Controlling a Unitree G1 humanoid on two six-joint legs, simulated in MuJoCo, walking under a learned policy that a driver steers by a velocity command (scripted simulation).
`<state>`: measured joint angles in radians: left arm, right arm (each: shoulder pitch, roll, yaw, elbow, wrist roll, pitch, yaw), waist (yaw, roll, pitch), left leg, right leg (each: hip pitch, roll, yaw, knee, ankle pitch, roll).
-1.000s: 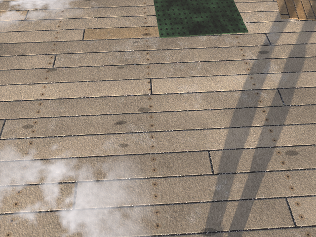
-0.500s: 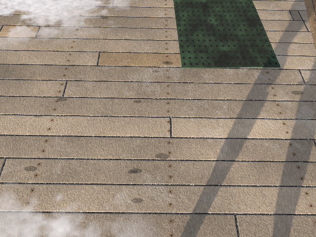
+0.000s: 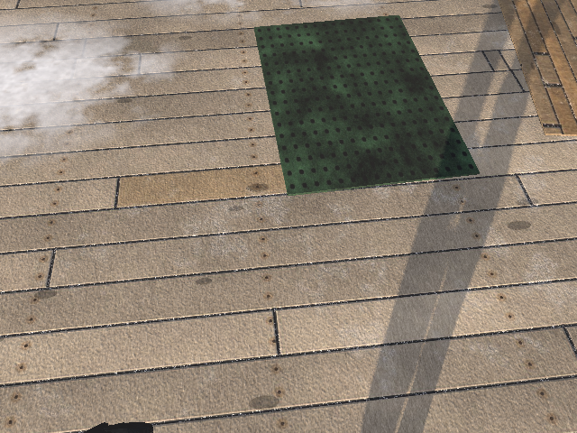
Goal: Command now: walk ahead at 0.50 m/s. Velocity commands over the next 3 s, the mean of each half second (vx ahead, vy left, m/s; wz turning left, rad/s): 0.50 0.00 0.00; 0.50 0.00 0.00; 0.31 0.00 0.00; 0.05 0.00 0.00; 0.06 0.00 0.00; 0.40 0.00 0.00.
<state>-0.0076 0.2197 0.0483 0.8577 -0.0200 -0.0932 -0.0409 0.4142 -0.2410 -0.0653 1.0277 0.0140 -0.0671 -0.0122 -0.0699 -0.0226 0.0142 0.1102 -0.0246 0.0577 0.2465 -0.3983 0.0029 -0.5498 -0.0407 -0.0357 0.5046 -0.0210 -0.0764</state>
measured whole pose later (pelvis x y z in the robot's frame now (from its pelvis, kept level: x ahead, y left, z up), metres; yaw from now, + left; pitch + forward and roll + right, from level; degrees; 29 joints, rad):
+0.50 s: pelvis +0.28 -0.01 +0.01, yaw +0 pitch +2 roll -2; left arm 0.37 0.24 0.06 1.01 -0.02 -0.08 0.00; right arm 0.03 -0.23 -0.06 0.87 0.02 -0.08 0.02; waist 0.08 0.04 0.01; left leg -0.61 0.09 0.00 0.55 0.04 0.03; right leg 0.05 0.05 -0.07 0.22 -0.31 -0.02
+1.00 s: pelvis +0.56 +0.02 +0.02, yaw +0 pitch +2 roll +2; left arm 0.05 0.24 0.06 0.89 -0.02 -0.07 -0.01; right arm 0.36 -0.24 -0.06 1.00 0.01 -0.09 0.00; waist -0.07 -0.04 0.00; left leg 0.00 -0.05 0.06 0.21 -0.25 0.02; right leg -0.65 -0.11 0.02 0.60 0.05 -0.01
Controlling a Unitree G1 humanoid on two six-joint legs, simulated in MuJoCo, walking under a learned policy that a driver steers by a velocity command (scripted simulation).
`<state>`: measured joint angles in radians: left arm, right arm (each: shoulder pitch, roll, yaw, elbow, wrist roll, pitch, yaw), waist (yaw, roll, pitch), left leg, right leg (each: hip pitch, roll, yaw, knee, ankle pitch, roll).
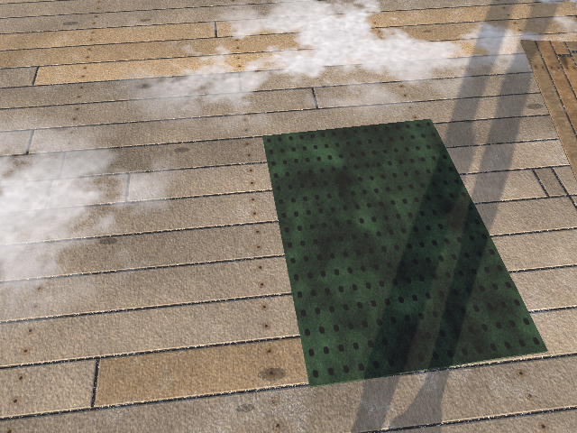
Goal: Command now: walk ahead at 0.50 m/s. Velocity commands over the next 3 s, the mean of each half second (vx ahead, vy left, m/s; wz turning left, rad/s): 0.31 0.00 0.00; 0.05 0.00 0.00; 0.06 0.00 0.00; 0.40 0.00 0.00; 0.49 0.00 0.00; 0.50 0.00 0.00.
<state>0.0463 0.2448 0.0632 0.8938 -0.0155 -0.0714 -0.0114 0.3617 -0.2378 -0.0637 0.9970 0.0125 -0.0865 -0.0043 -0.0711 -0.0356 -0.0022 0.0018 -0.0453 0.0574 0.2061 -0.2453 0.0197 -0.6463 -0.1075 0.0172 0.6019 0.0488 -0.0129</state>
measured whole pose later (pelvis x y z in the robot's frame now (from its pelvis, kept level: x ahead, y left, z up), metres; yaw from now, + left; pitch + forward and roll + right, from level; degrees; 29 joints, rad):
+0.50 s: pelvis +0.22 -0.06 +0.00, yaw +0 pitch +1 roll -2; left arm 0.21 0.22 0.04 1.02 0.01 -0.06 0.00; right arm 0.09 -0.24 -0.06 0.93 0.00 -0.03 -0.02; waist 0.03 0.05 0.01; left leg -0.48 0.08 -0.03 0.61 -0.13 0.00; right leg -0.17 0.07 -0.07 0.33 -0.19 -0.06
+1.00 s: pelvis +0.27 -0.03 -0.01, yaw +0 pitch -1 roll +0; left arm 0.21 0.23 0.04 1.09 0.00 0.01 0.03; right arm 0.08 -0.21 -0.06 1.05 0.00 0.00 -0.02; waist 0.02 0.00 0.04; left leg -0.30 0.00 0.02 0.53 -0.22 0.01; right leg -0.12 -0.01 -0.05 0.50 -0.36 0.00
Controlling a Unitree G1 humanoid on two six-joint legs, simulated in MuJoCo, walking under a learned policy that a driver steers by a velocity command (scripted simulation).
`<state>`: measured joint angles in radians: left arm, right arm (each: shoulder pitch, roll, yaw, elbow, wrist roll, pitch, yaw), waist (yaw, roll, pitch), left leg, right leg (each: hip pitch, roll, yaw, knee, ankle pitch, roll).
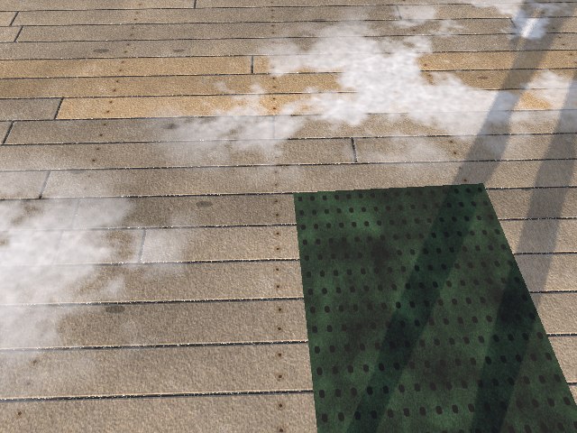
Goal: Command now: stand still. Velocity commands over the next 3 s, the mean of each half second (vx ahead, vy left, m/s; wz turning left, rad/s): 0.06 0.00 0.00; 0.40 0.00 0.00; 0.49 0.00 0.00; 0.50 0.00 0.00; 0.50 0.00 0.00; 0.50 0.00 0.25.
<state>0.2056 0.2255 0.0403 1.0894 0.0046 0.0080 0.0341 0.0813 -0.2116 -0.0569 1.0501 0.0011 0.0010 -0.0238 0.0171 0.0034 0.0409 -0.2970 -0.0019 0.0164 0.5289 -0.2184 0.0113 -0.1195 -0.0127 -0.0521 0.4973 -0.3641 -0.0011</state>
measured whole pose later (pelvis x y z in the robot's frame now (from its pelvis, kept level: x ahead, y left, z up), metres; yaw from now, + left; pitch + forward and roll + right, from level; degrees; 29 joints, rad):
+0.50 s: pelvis +0.01 +0.01 +0.00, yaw +0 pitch -1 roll +0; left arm 0.37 0.21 0.05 1.12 -0.02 -0.03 0.04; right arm 0.17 -0.22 -0.06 1.11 0.02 -0.02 -0.01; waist 0.02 -0.02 0.00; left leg -0.36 0.00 0.05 0.76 -0.41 0.06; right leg -0.10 -0.03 -0.05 0.51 -0.39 0.01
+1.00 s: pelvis +0.21 +0.03 +0.00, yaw +0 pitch +2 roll +1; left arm -0.01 0.24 0.06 0.91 -0.03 -0.08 -0.03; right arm 0.44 -0.19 -0.03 1.10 0.01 -0.09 -0.01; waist -0.09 -0.03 0.01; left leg 0.11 -0.03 0.07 0.17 -0.32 0.02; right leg -0.66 -0.09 -0.02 0.62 0.03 -0.03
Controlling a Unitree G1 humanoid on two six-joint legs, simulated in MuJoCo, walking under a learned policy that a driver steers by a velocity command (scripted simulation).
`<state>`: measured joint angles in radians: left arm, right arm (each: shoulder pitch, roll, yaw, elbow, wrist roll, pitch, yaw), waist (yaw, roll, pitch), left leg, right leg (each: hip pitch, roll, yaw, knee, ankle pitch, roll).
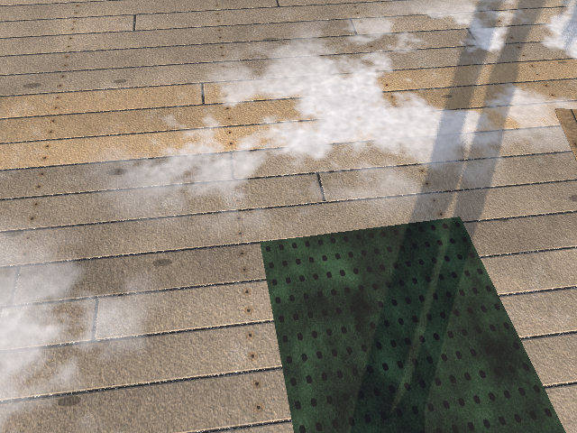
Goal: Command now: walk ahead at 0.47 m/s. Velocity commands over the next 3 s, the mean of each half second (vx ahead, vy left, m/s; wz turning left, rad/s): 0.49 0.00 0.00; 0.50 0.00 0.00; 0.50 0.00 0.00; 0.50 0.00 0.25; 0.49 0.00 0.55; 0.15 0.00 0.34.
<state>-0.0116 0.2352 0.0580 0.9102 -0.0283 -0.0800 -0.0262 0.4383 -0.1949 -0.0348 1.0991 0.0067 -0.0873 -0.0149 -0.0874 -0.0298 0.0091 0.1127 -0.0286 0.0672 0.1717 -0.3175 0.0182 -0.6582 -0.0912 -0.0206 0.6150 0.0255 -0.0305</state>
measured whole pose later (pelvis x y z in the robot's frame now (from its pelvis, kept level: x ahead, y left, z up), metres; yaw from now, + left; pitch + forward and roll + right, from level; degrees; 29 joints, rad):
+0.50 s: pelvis +0.29 -0.04 +0.01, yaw +0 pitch +2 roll -2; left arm 0.35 0.24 0.06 1.03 -0.01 -0.09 0.00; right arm 0.05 -0.25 -0.06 0.91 0.01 -0.08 0.00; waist 0.07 0.04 0.00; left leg -0.68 0.14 -0.03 0.66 0.05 0.01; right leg -0.03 0.06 -0.06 0.21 -0.21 -0.04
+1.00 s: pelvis +0.57 +0.02 +0.01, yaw +0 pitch +2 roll +2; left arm 0.07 0.26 0.07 0.91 -0.01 -0.07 0.00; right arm 0.35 -0.23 -0.06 1.00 0.00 -0.09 0.00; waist -0.06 -0.04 0.00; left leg -0.06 -0.05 0.06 0.22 -0.18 0.04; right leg -0.68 -0.14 0.04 0.74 -0.01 -0.01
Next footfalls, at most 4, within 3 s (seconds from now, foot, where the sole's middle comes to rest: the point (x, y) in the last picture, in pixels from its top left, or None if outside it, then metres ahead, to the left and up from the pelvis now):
0.10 right None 0.27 -0.14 -0.77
0.64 left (222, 403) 0.56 0.12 -0.77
1.18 right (313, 285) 0.87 -0.13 -0.77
1.78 left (230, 198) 1.20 0.09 -0.77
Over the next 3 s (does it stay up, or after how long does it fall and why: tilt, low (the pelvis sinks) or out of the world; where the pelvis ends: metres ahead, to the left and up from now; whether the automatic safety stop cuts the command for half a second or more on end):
stays up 1.54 0.13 0.00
